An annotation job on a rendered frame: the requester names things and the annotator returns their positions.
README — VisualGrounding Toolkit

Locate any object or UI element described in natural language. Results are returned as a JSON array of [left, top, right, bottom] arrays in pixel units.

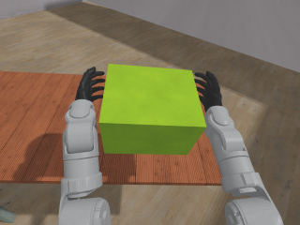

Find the left robot forearm
[[57, 99, 103, 225]]

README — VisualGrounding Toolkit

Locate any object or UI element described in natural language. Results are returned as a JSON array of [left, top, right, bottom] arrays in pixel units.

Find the table
[[0, 71, 222, 223]]

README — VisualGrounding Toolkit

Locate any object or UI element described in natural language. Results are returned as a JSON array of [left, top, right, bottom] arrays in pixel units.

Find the right robot forearm
[[204, 105, 284, 225]]

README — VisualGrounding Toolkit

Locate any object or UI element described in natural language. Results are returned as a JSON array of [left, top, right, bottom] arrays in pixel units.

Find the robot right hand
[[194, 70, 222, 112]]

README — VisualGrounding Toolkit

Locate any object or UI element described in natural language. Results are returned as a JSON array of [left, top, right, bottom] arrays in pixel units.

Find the robot left hand
[[75, 67, 106, 102]]

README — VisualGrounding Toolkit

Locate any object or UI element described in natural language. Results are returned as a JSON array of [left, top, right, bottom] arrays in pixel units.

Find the carton
[[98, 64, 207, 156]]

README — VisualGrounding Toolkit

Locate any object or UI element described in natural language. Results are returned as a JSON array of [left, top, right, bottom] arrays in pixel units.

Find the right robot upper arm
[[225, 196, 283, 225]]

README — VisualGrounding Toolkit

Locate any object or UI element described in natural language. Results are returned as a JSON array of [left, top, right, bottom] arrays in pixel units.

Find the left robot upper arm
[[58, 197, 112, 225]]

